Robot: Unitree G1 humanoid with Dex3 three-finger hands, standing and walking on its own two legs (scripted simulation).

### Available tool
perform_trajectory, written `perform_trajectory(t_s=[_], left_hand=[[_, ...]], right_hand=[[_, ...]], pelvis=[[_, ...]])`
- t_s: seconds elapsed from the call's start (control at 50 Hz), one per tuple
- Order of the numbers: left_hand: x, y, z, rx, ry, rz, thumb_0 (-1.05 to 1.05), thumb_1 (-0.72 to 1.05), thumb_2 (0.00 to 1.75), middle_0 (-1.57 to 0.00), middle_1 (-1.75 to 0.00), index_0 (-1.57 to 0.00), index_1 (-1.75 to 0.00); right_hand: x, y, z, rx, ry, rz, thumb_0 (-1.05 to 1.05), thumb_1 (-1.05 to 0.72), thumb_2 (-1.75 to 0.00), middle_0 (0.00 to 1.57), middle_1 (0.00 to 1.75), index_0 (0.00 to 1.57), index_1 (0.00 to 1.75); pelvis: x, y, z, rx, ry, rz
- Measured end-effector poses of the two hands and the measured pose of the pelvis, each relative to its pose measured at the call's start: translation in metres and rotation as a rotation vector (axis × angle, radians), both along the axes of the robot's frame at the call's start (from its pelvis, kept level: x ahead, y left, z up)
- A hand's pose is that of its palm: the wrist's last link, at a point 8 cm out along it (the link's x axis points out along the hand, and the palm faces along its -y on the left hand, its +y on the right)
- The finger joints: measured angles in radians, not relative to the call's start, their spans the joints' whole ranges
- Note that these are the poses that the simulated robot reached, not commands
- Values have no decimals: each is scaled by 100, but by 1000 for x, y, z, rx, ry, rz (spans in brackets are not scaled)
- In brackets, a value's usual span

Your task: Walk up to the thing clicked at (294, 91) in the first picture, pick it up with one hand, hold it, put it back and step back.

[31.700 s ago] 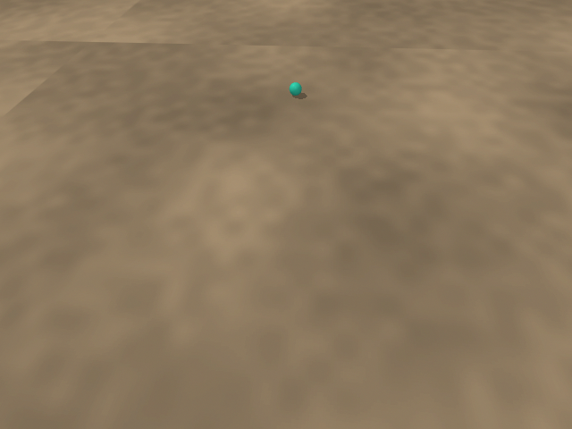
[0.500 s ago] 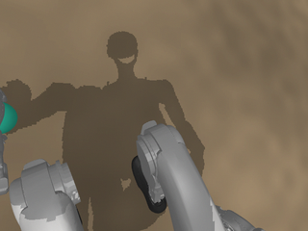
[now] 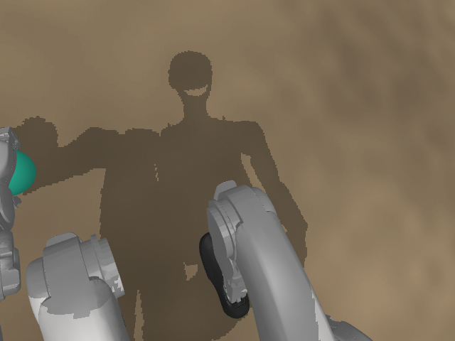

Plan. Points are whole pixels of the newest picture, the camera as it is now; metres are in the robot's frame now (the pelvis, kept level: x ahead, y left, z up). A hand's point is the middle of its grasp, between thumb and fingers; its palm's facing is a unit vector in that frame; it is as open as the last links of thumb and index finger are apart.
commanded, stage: settle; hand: left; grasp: from above
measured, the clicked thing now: (6, 172) +0.44 +0.26 -0.26
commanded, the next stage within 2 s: lift in 0.62 s
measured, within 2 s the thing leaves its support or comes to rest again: neither
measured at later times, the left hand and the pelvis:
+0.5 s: hand out of the picture +0.42 +0.27 -0.14, palm faces -0.45 -0.11 -0.88, open 11.1 cm; pelvis +0.00 -0.01 +0.03, yaw +6 degrees
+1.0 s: hand out of the picture +0.41 +0.28 -0.08, palm faces -0.44 -0.11 -0.89, open 11.0 cm; pelvis +0.00 -0.01 +0.07, yaw +7 degrees
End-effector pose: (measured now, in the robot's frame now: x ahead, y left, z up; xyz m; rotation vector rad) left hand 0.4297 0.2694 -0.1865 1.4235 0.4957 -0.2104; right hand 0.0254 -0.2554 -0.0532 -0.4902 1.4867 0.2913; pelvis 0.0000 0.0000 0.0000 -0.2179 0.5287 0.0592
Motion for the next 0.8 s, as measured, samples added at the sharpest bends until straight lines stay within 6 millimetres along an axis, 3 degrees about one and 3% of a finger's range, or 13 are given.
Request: perform_trajectory(t_s=[0.1,0.22,0.44,0.62,0.8], left_hand=[[2,4,16,16,-22,1,3,-15,77,-54,-97,-44,-92],[6,5,51,45,-72,-3,2,-16,76,-56,-95,-45,-91],[-4,5,99,72,11,33,2,-15,71,-59,-91,-48,-89],[-7,-2,114,48,22,-19,2,-16,70,-61,-90,-50,-87],[-4,5,136,80,-4,-7,2,-16,70,-63,-87,-51,-85]], right_hand=[[9,-5,-3,-1,-32,-28,0,-93,-91,20,30,20,30],[26,-10,-10,13,-72,-71,0,-93,-91,20,30,20,30],[60,-18,-16,22,-159,-103,0,-93,-91,20,30,20,30],[60,-28,-15,-36,-164,-129,0,-93,-91,20,30,20,30],[51,-27,-9,-76,-151,-167,0,-93,-91,20,30,20,30]], pelvis=[[2,0,1,5,16,4],[3,-1,9,23,53,10],[-1,-8,27,75,77,34],[-4,-14,33,97,73,50],[-5,-14,43,104,86,51]])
